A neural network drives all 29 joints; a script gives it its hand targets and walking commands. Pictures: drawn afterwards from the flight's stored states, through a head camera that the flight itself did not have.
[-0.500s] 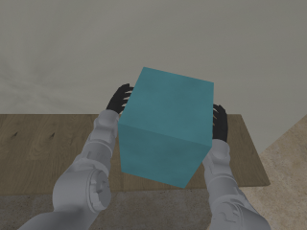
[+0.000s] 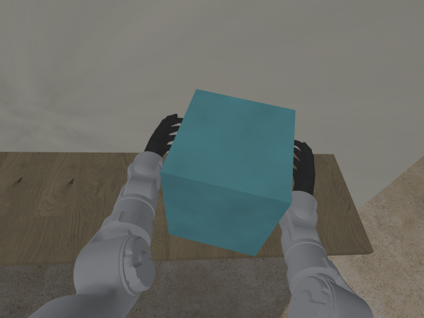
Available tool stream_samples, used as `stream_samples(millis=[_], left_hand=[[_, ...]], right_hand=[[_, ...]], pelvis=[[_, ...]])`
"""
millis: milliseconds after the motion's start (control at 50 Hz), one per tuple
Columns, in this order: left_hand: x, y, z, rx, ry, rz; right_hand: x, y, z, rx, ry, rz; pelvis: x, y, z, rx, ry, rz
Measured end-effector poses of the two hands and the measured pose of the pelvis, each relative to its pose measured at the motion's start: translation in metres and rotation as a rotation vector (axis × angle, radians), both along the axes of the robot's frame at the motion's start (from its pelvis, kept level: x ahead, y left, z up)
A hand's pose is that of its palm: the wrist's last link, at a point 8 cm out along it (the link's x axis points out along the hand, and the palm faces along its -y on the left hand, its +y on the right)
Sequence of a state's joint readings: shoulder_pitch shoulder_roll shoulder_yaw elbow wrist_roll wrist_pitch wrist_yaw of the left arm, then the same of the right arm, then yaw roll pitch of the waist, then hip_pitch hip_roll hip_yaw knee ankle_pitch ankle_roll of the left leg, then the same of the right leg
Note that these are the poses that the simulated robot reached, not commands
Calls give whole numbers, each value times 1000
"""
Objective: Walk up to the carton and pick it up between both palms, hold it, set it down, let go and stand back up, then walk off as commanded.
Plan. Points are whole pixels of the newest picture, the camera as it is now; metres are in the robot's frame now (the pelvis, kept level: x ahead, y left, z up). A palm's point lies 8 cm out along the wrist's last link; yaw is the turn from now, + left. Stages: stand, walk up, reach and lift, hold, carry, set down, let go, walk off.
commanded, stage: set down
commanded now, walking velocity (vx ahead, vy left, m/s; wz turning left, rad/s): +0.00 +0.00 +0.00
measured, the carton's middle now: (227, 177) +0.39 -0.06 +0.01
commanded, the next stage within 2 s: none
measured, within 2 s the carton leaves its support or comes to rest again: neither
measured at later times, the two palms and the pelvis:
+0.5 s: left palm (157, 153) +0.44 +0.08 +0.05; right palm (301, 186) +0.34 -0.20 +0.04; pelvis +0.00 +0.00 +0.00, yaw +0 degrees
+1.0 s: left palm (160, 148) +0.46 +0.08 +0.03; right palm (310, 190) +0.34 -0.23 +0.01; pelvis +0.00 +0.01 -0.02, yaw -3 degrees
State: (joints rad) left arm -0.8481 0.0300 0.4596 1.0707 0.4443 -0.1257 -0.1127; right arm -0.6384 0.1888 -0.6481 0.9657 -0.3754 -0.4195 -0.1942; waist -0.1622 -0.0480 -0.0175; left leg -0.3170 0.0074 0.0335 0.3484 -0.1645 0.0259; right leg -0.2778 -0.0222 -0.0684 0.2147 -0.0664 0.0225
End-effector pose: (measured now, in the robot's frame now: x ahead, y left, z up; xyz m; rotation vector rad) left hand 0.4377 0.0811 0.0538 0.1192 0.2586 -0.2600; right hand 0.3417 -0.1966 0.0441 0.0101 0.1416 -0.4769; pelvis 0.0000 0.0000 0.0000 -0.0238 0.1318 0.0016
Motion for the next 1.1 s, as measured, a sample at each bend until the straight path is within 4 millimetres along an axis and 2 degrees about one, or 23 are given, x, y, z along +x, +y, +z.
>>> stream_samples(millis=[520, 600, 740, 840, 960, 1100], left_hand=[[-2, 0, -8, 23, 14, -9], [1, -1, -12, 39, 22, -8], [12, -3, -27, 49, 65, 22], [22, -9, -28, 25, 54, 10], [26, -8, -25, 31, 42, -11], [20, 8, -19, 38, 37, 7]], right_hand=[[-2, 0, -3, -18, -10, 1], [-1, -1, -9, -7, 17, 2], [1, -4, -32, 60, 122, -1], [1, -9, -41, 84, 140, -29], [1, -25, -35, 78, 116, -68], [2, -40, -15, 63, 87, -62]], pelvis=[[-1, 0, 0, 5, 0, 1], [0, 0, -1, 4, 15, -3], [5, 0, -6, -6, 101, -25], [6, 1, -12, -18, 150, -32], [3, 5, -17, -26, 169, -37], [-6, 8, -19, -28, 165, -47]])
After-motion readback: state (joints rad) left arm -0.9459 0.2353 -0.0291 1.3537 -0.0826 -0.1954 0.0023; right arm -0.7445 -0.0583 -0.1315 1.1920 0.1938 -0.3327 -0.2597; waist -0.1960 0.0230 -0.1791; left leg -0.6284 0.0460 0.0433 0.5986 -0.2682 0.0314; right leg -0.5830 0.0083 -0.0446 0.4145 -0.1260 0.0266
